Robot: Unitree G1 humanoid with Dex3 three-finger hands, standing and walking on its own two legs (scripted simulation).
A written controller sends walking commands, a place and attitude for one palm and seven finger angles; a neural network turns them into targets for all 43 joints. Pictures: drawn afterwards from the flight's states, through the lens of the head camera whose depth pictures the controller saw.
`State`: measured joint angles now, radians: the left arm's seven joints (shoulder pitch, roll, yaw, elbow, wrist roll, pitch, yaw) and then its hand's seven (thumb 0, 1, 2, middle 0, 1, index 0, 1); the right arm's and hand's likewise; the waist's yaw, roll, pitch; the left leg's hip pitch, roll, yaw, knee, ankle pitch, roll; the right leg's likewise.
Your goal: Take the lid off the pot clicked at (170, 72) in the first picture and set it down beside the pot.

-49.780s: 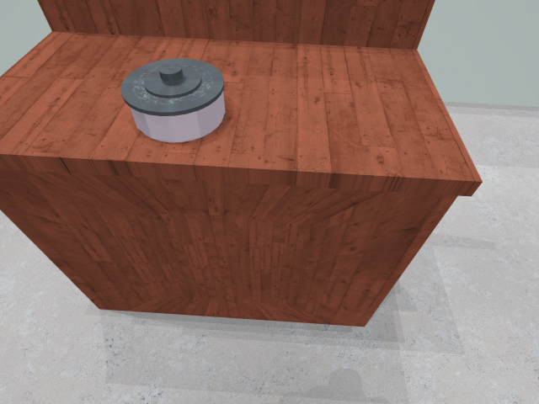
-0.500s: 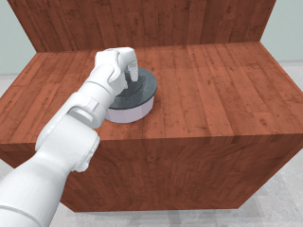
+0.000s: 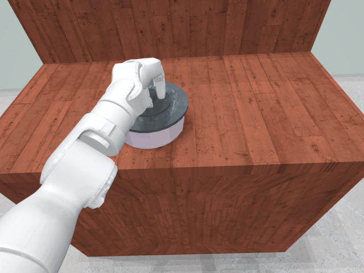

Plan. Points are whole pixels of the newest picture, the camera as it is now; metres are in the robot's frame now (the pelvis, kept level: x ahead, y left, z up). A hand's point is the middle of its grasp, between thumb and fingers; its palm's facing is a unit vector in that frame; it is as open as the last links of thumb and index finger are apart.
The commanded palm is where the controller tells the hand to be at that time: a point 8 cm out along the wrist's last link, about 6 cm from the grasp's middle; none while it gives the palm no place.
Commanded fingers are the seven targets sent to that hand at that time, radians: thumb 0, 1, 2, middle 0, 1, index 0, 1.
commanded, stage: close the fingers and squeeze the knob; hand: left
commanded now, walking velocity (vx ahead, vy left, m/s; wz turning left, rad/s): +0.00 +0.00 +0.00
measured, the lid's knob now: (148, 95) +0.49 +0.07 +0.15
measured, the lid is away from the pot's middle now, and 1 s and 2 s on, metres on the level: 0.01 0.03 0.03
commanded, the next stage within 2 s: lift the lid straight up in 0.08 s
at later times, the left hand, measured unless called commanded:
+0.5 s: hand (145, 95) +0.45 +0.07 +0.18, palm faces -0.41 -0.05 -0.91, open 6.6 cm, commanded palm +0.46 +0.07 +0.25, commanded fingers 0.00 0.77 0.88 -0.77 -1.13 -0.89 -1.14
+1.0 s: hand (150, 78) +0.46 +0.06 +0.22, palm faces -0.35 -0.08 -0.93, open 6.5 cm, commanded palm +0.46 +0.07 +0.29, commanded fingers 0.00 0.77 0.88 -0.77 -1.13 -0.89 -1.14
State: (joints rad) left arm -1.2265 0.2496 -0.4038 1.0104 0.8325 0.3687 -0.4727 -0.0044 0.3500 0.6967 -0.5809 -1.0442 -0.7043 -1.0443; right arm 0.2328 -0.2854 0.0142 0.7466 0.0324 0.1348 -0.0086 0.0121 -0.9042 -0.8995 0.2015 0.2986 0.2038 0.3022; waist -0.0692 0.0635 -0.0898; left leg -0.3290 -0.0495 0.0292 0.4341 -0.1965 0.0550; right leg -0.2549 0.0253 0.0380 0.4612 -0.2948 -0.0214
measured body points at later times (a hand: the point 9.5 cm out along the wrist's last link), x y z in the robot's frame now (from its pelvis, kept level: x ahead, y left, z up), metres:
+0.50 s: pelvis +0.00 +0.00 +0.00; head +0.01 -0.03 +0.45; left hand +0.47 +0.07 +0.23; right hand +0.09 -0.26 -0.14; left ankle +0.01 +0.09 -0.74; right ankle -0.04 -0.11 -0.74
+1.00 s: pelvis +0.00 +0.00 +0.00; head +0.01 -0.04 +0.45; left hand +0.48 +0.06 +0.27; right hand +0.09 -0.26 -0.14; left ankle +0.01 +0.09 -0.74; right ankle -0.04 -0.11 -0.74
